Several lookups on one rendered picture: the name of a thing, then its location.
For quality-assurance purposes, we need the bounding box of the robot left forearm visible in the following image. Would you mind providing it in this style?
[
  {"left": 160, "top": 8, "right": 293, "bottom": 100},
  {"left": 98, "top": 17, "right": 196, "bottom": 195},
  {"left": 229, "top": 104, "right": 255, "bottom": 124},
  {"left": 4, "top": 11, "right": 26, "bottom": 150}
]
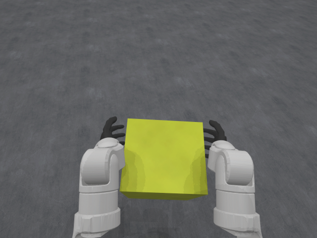
[{"left": 72, "top": 137, "right": 125, "bottom": 238}]

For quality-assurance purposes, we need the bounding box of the robot right forearm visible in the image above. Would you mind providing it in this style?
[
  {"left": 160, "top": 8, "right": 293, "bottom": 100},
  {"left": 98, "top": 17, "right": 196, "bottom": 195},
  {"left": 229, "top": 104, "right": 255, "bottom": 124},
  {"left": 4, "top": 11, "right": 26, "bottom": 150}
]
[{"left": 208, "top": 140, "right": 263, "bottom": 238}]

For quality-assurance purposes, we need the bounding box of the carton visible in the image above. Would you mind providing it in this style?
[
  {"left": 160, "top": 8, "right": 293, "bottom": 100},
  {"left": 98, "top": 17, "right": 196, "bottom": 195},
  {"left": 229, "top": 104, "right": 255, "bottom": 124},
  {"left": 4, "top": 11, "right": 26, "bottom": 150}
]
[{"left": 120, "top": 119, "right": 208, "bottom": 200}]

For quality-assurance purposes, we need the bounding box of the right robot hand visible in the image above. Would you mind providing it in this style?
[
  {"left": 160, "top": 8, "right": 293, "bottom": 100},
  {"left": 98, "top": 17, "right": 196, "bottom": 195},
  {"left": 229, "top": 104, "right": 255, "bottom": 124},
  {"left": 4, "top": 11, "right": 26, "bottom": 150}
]
[{"left": 203, "top": 120, "right": 227, "bottom": 158}]

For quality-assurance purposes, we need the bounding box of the left robot hand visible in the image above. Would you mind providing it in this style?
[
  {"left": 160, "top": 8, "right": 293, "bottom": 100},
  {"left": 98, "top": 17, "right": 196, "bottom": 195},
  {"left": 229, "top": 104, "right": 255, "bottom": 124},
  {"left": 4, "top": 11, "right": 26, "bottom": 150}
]
[{"left": 100, "top": 117, "right": 125, "bottom": 145}]

